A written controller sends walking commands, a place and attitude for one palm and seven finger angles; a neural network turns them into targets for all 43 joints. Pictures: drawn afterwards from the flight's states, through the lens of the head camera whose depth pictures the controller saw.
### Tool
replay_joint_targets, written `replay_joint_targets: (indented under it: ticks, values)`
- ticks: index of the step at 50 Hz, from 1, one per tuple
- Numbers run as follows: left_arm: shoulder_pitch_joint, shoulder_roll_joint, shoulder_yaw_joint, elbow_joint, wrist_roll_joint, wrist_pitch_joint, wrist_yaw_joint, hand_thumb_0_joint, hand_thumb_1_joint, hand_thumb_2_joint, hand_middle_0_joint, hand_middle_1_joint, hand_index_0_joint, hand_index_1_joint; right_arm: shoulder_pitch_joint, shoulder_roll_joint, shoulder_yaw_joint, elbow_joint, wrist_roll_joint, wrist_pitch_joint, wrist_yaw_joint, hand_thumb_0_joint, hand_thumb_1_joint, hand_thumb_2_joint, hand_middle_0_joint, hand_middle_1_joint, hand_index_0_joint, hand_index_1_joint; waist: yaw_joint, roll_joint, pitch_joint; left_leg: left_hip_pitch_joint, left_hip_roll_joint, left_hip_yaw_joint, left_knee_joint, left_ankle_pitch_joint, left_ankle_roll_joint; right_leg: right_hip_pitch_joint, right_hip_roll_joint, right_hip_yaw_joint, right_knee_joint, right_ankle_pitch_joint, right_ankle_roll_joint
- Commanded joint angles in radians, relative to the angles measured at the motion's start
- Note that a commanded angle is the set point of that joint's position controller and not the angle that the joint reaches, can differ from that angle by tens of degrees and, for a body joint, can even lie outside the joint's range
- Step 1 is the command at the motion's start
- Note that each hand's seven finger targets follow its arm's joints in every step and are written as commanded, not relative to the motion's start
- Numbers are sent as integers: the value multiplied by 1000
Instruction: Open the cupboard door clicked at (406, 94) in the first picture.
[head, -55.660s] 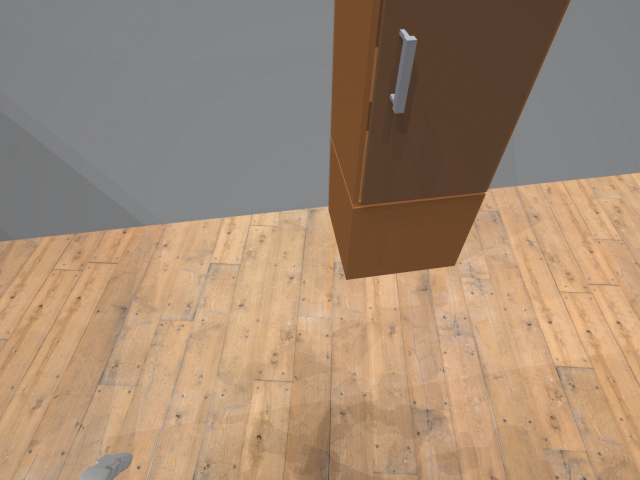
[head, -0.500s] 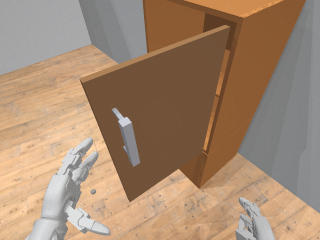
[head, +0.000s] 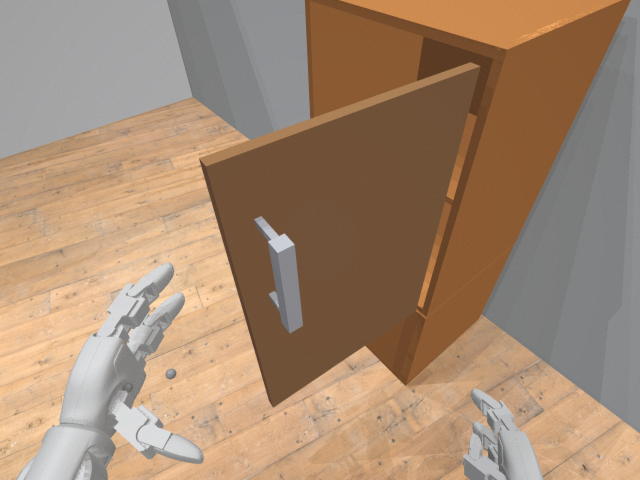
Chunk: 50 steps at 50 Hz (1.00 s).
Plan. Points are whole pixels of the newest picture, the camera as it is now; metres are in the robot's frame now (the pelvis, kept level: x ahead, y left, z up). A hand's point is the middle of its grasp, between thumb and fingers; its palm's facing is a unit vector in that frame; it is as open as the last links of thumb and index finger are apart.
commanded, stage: draw the hand back to the body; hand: left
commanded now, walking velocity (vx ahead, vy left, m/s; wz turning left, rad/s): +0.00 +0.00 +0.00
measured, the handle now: (278, 277) +0.34 +0.09 +0.10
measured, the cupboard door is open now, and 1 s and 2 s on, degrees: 86 86 86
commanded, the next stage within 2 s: step back with the hand held close in 1.16 s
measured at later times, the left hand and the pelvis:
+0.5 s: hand (103, 333) +0.21 +0.24 +0.15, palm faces +0.32 -0.88 -0.36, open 12.5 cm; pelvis +0.02 +0.02 +0.02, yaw -2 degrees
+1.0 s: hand (88, 306) +0.23 +0.26 +0.17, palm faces +0.42 -0.82 -0.39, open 7.6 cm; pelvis +0.03 +0.00 +0.02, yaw -2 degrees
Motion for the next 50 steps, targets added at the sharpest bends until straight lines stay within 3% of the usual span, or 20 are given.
replay_joint_targets:
  ticks: [1, 4, 5, 6, 7, 8, 12, 14, 17, 20, 25, 31, 39, 41, 44, 50]
  values:
    - [-101, 121, 103, -251, -28, -65, -13, 0, -430, 330, -153, -300, -153, -300, -125, -110, -42, -169, 2, -73, -17, 0, -900, -900, 200, 300, 200, 300, 1, -32, -64, 140, -13, -55, -115, 159, 14, -61, 22, 21, -137, 245, 14]
    - [-92, 132, 125, -244, -36, -48, -27, 0, -325, 375, -156, -300, -156, -300, -133, -112, -41, -161, 4, -79, -19, 0, -900, -900, 200, 300, 200, 300, 7, -19, -52, 148, -13, -56, -127, 154, 13, -54, 21, 20, -150, 235, 12]
    - [-154, 238, 124, -333, 116, -71, 119, 0, -290, 390, -158, -300, -158, -300, -163, -100, -39, -158, -15, -65, -37, 0, -900, -900, 200, 300, 200, 300, 25, -15, -12, 172, -10, -36, -160, 121, 14, -45, 0, 82, -247, 191, 6]
    - [-86, 152, 88, -270, 131, -61, 180, 0, -255, 405, -159, -300, -159, -300, -149, -88, -33, -144, -28, -58, -43, 0, -900, -900, 200, 300, 200, 300, 5, -22, 48, 182, -10, -33, -174, 98, 11, -59, -8, 75, -279, 147, 7]
    - [-78, 144, 79, -260, 142, -52, 208, 0, -220, 420, -160, -300, -160, -300, -150, -94, -35, -143, -28, -54, -41, 0, -900, -900, 200, 300, 200, 300, 4, -62, 63, 181, -8, -38, -180, 74, 11, -66, -9, 79, -302, 110, 8]
    - [-53, 119, 58, -244, 163, -46, 229, 0, -185, 435, -161, -300, -161, -300, -151, -89, -33, -134, -29, -43, -41, 0, -900, -900, 200, 300, 200, 300, -1, -52, 74, 200, -1, -35, -193, 69, 13, -57, -10, 74, -306, 97, 9]
    - [-66, 179, 101, -271, 210, -61, 295, 0, -45, 495, -166, -300, -166, -300, -164, -98, -38, -114, -42, -20, -39, 0, -900, -900, 200, 300, 200, 300, 10, -8, 36, 253, 5, -33, -255, 91, 12, 24, -9, 67, -327, 120, 5]
    - [-76, 183, 103, -314, 224, -71, 314, 0, 25, 525, -169, -300, -169, -300, -167, -94, -38, -112, -47, -17, -37, 0, -900, -900, 200, 300, 200, 300, 12, 52, -4, 291, 7, -33, -281, 125, 10, 63, -10, 62, -322, 156, 1]
    - [-63, 210, 133, -319, 236, -80, 334, 0, 130, 570, -173, -300, -173, -300, -171, -99, -42, -98, -51, -15, -31, 0, -900, -900, 200, 300, 200, 300, 17, 26, -16, 317, 15, -39, -308, 185, 7, 110, -4, 58, -329, 209, -2]
    - [-42, 199, 140, -320, 235, -80, 338, 0, 235, 615, -176, -300, -176, -300, -174, -100, -45, -95, -52, -5, -24, 0, -900, -900, 200, 300, 200, 300, 17, 9, -15, 330, 18, -36, -323, 246, 6, 140, -2, 55, -329, 262, 1]
    - [-27, 214, 196, -251, 230, -73, 339, 0, 410, 690, -182, -300, -182, -300, -178, -103, -57, -83, -51, 25, -20, 0, -900, -900, 200, 300, 200, 300, 22, -52, 25, 335, 25, -24, -336, 289, 6, 156, 2, 54, -346, 304, 5]
    - [-58, 256, 256, -287, 230, -79, 340, 0, 620, 780, -190, -300, -190, -300, -174, -102, -66, -76, -50, 43, -12, 0, -900, -900, 200, 300, 200, 300, 28, 29, -31, 381, 24, -14, -318, 417, 2, 193, -2, 63, -340, 399, 4]
    - [-74, 303, 336, -271, 218, -68, 345, 0, 900, 900, -200, -300, -200, -300, -170, -103, -74, -66, -46, 57, -7, 0, -900, -900, 200, 300, 200, 300, 29, 11, -34, 393, 27, -3, -303, 503, 4, 201, -4, 65, -341, 485, 9]
    - [-59, 261, 301, -241, 216, -63, 337, 0, 900, 900, -200, -300, -200, -300, -170, -104, -76, -67, -46, 65, -4, 0, -900, -900, 200, 300, 200, 300, 24, 0, -14, 394, 27, 4, -303, 501, 7, 188, -3, 64, -346, 487, 12]
    - [-66, 242, 277, -215, 214, -55, 330, 0, 900, 900, -200, -300, -200, -300, -177, -109, -80, -72, -44, 76, -2, 0, -900, -900, 200, 300, 200, 300, 20, -28, 16, 381, 24, 9, -312, 444, 12, 177, -3, 63, -358, 466, 15]
    - [-85, 295, 314, -271, 216, -69, 337, 0, 900, 900, -200, -300, -200, -300, -188, -103, -80, -74, -48, 70, -10, 0, -900, -900, 200, 300, 200, 300, 32, -3, -42, 397, 13, 13, -307, 428, 16, 203, -7, 75, -359, 485, 14]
